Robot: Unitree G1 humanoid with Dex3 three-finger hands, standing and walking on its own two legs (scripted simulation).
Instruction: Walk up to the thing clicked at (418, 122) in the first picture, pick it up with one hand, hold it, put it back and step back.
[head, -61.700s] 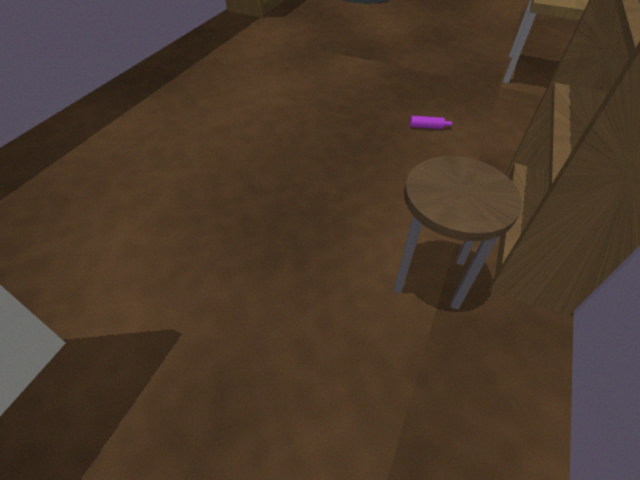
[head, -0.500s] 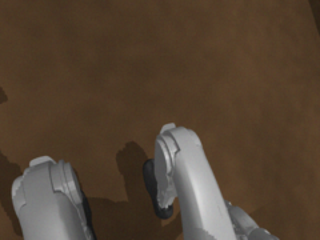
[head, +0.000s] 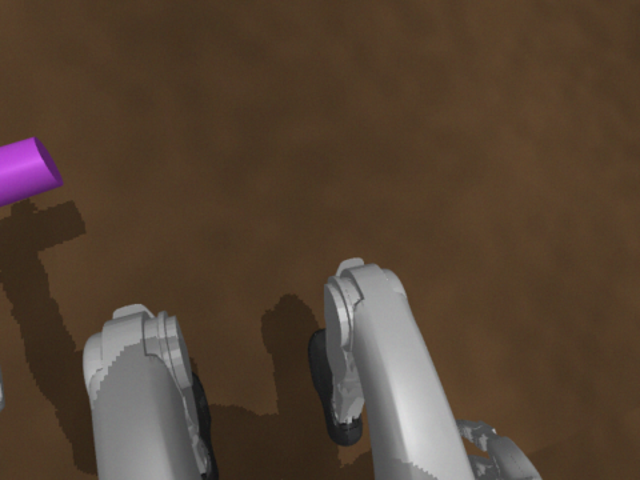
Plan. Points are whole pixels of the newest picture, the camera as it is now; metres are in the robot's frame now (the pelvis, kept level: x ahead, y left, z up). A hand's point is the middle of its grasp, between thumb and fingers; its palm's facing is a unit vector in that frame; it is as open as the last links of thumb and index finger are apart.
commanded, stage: lift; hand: left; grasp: from above
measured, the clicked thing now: out of the picture +0.47 +0.37 -0.16
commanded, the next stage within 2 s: hold in 1.36 s
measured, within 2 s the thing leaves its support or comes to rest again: neither
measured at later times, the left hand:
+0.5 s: hand out of the picture +0.38 +0.33 +0.05, palm faces -0.38 -0.19 -0.90, open 9.1 cm
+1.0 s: hand out of the picture +0.35 +0.28 +0.23, palm faces -0.42 -0.21 -0.88, open 9.1 cm
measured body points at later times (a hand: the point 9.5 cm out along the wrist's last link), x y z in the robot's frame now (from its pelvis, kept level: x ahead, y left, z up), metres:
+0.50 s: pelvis +0.00 +0.00 +0.14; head +0.17 +0.05 +0.55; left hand +0.40 +0.33 +0.10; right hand +0.15 -0.25 +0.02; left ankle +0.08 +0.12 -0.32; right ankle +0.11 -0.13 -0.32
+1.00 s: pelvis +0.03 +0.00 +0.32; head +0.12 +0.01 +0.76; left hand +0.37 +0.28 +0.28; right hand +0.15 -0.27 +0.19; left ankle +0.08 +0.12 -0.32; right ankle +0.11 -0.13 -0.32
